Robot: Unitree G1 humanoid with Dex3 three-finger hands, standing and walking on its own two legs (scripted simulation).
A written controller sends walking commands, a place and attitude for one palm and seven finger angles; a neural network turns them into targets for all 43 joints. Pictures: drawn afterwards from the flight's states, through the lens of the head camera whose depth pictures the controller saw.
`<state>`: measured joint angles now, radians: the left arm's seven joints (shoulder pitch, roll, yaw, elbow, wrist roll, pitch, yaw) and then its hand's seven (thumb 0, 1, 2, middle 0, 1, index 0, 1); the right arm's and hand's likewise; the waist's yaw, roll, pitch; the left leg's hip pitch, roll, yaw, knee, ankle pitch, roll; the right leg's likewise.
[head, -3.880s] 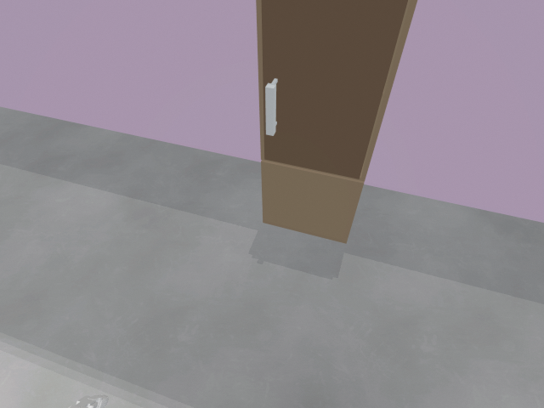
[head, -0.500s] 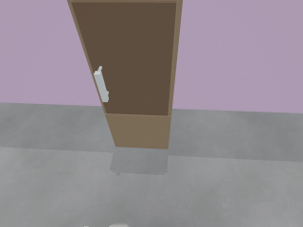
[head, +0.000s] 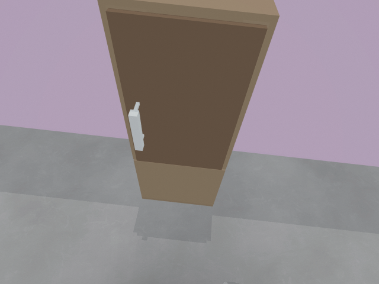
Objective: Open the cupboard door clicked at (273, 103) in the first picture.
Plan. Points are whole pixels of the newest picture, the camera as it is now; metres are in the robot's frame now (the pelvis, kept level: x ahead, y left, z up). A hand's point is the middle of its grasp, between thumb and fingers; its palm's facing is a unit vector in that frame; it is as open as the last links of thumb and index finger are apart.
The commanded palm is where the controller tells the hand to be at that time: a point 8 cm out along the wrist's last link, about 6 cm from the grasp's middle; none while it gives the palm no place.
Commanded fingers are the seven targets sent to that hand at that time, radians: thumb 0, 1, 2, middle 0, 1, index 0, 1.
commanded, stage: come to a stop and stand still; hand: left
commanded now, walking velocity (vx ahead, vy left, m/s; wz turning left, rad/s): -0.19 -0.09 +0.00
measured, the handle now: (138, 126) +0.57 +0.22 -0.10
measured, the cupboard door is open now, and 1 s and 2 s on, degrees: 0 0 0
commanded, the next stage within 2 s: look again from close up in 0.80 s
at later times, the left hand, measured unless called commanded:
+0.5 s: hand out of the picture +0.04 +0.11 -0.17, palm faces +0.03 -0.97 -0.23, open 7.3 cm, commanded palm none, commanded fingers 0.00 0.90 0.90 -0.20 -0.30 -0.20 -0.30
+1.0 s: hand out of the picture -0.08 +0.09 -0.17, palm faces +0.03 -0.98 -0.17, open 7.3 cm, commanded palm none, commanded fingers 0.00 0.90 0.90 -0.20 -0.30 -0.20 -0.30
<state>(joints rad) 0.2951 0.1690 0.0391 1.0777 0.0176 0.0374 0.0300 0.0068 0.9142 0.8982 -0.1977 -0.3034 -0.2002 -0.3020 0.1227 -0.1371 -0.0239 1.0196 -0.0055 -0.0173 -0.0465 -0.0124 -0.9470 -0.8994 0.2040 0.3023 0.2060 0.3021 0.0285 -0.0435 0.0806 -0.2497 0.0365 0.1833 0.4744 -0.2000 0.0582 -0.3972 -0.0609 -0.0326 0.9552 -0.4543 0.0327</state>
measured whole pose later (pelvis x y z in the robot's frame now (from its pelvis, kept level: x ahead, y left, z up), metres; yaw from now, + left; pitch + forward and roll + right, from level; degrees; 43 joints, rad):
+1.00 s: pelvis -0.04 -0.06 +0.00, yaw +1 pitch -1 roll +0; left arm 0.34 0.11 -0.02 1.15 0.01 -0.02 0.04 0.01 0.91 0.90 -0.20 -0.30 -0.20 -0.30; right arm 0.28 -0.15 0.00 1.09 -0.01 -0.01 -0.03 0.01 -0.92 -0.90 0.20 0.30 0.20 0.30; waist 0.00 0.02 0.05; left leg -0.19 0.02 0.05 0.49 -0.28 0.01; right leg -0.24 0.00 -0.08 0.46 -0.20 -0.03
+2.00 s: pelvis -0.03 -0.02 -0.01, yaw +1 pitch -1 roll +1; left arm 0.34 0.13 0.04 1.04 0.03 -0.03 0.02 0.02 0.93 0.90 -0.20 -0.30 -0.20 -0.30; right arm 0.45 -0.12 0.00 1.07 -0.01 -0.04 -0.02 0.01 -0.91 -0.90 0.20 0.30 0.20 0.30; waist 0.00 0.00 0.01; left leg -0.18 -0.06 0.09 0.53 -0.33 0.08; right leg -0.28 -0.04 -0.09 0.55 -0.27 -0.05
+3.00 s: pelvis +0.04 +0.06 -0.01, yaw +2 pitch -2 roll +0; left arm 0.26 0.18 0.00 0.95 0.02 0.01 0.04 0.01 0.92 0.90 -0.20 -0.30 -0.20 -0.30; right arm 0.27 -0.18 -0.01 0.97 -0.02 0.01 -0.01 0.01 -0.92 -0.90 0.20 0.30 0.20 0.30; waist -0.02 0.01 0.00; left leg -0.27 0.00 0.11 0.54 -0.25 0.05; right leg -0.25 -0.03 -0.06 0.54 -0.26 0.00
